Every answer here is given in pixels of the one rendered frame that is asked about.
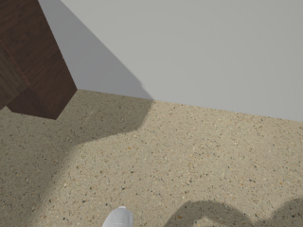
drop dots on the left robot thigh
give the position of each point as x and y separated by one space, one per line
119 217

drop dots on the cupboard door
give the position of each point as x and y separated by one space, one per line
11 83

